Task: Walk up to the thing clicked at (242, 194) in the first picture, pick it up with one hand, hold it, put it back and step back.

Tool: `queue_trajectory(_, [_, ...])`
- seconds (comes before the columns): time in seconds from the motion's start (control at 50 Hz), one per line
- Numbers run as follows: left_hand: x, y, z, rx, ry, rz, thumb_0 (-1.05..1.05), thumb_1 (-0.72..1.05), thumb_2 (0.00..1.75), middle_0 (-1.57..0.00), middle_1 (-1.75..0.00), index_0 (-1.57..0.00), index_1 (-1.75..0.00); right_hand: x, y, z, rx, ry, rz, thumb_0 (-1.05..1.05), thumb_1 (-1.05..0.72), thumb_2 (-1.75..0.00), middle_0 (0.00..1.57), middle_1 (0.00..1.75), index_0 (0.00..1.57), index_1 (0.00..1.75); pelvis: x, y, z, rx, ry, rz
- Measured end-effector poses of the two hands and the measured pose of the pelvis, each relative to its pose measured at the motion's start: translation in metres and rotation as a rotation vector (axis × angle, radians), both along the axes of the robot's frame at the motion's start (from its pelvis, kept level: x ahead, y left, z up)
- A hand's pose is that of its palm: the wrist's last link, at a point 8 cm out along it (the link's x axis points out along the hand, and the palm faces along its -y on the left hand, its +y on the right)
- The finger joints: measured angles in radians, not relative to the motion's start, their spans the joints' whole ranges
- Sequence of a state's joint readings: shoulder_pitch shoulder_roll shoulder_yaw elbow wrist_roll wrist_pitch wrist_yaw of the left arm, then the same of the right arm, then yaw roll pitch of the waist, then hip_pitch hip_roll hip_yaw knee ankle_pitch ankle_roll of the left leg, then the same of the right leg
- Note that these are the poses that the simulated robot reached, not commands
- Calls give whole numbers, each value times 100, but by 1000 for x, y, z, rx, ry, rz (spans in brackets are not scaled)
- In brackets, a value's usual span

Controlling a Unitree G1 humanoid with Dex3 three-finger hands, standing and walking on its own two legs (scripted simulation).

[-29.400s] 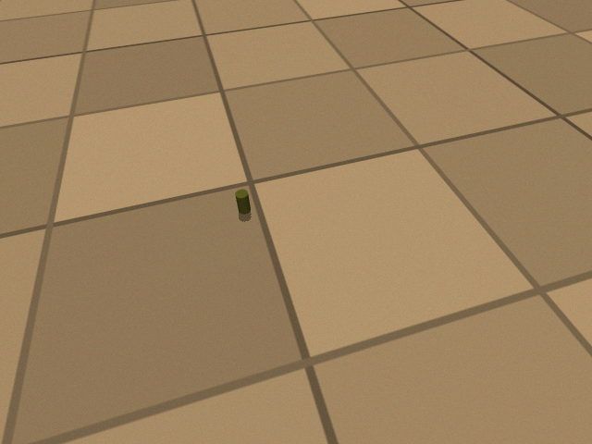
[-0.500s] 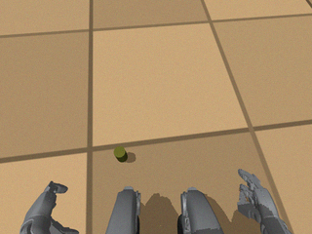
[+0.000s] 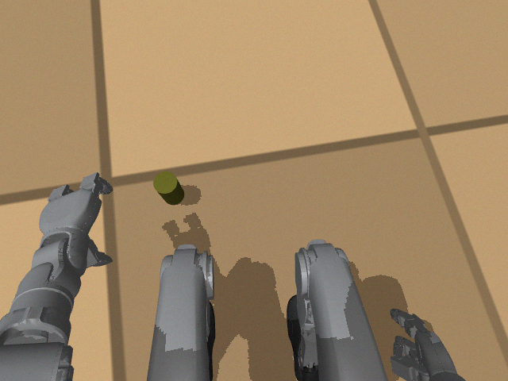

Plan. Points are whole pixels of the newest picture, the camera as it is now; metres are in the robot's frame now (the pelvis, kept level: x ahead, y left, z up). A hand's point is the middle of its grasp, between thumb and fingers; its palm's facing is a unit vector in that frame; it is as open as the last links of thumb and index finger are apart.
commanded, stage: rise first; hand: left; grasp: from above
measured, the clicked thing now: (169, 189) +0.51 +0.21 -0.38
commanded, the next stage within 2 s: approach in 1.12 s
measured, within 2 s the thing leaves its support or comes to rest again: neither
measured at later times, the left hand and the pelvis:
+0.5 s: hand (117, 212) +0.41 +0.28 -0.22, palm faces -0.46 -0.07 -0.88, open 13.3 cm; pelvis -0.01 +0.01 -0.06, yaw -2 degrees
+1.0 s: hand (128, 203) +0.43 +0.27 -0.25, palm faces -0.45 -0.04 -0.89, open 13.3 cm; pelvis +0.00 +0.00 -0.08, yaw -3 degrees
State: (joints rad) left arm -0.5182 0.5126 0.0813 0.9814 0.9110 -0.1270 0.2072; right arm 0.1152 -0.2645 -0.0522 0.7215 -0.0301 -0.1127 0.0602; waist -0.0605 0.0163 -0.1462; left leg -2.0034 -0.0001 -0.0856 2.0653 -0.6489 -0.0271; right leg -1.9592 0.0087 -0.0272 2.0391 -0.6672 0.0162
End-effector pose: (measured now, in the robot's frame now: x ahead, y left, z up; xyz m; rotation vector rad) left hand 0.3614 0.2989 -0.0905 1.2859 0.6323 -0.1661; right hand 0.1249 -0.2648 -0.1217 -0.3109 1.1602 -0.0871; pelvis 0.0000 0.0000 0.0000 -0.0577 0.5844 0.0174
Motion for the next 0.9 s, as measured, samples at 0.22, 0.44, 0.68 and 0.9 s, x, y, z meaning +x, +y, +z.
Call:
queue_trajectory(0.22, [27,-6,-39,64,-21,-138,0,-43,94,-16,-95,-16,-96,-47,-5,-16,-58,116,-41,0,-90,-90,20,29,20,30,-7,5,-31,-26,-7,-5])
queue_trajectory(0.44, [48,-14,-69,119,-37,-217,0,-39,91,-21,-86,-21,-87,-58,-5,-35,-73,163,-40,0,-91,-90,20,29,20,30,-6,8,-55,-37,0,-9])
queue_trajectory(0.68, [66,-21,-88,155,-45,-260,0,-36,87,-25,-83,-25,-84,-59,0,-60,-39,200,-26,0,-91,-90,20,29,20,30,-2,5,-72,-32,10,-19])
queue_trajectory(0.9, [75,-25,-101,152,-54,-266,0,-37,88,-23,-86,-23,-86,-60,-1,-68,-39,236,-28,0,-91,-90,20,29,20,30,3,4,-79,-32,22,-25])
